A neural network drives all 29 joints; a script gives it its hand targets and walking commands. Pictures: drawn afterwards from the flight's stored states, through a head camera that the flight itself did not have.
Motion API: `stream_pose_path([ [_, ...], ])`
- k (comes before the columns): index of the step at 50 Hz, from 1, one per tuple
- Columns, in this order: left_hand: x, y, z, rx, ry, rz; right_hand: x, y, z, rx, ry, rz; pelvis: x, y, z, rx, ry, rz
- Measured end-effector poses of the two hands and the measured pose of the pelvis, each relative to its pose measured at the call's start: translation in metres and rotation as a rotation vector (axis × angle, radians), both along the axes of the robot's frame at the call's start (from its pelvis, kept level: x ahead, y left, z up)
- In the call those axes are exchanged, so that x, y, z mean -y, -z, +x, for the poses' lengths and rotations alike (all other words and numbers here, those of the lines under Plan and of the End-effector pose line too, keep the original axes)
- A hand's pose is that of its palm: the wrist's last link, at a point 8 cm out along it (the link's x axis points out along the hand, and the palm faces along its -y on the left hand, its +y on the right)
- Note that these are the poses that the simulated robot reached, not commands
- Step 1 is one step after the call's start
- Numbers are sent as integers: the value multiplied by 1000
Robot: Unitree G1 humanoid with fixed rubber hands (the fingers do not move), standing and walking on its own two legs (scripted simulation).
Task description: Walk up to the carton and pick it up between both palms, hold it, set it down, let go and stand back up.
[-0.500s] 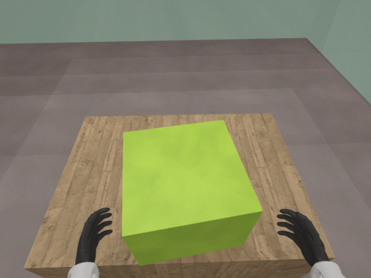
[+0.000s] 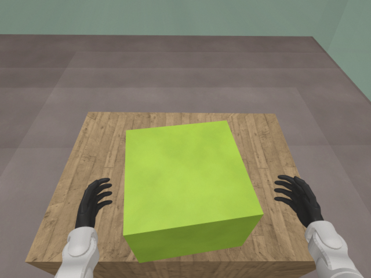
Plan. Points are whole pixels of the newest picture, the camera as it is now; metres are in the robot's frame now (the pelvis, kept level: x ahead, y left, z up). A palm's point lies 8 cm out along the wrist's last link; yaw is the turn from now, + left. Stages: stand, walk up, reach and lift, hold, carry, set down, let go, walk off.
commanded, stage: reach and lift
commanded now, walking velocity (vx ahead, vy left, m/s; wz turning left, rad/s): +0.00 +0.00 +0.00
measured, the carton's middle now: (184, 188) +0.38 +0.04 -0.10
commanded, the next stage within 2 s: none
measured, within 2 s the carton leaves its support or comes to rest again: neither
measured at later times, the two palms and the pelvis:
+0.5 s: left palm (86, 180) +0.31 +0.25 +0.05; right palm (304, 167) +0.37 -0.23 +0.06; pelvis -0.01 +0.00 +0.00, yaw +0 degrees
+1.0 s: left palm (85, 180) +0.32 +0.27 +0.03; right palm (289, 156) +0.41 -0.21 +0.05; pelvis +0.00 +0.01 +0.00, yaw +1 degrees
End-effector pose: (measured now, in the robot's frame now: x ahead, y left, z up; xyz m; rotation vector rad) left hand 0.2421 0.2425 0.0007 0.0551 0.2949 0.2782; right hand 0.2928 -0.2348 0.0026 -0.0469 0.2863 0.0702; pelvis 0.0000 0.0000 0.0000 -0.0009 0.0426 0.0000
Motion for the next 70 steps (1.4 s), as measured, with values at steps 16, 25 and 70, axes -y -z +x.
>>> stream_pose_path([
  [16, -7, -33, 40, 14, -2, -22, 0, -38, 45, 18, 0, 2, -3, -2, -4, -24, 9, -2],
  [25, -11, -48, 64, -4, -5, -26, -9, -58, 81, 22, -30, 8, -2, -2, -5, -57, 7, -2],
  [70, -6, 61, 78, -39, -37, -15, -45, 55, 111, -32, 20, -31, -13, 41, -20, -404, 10, -23],
])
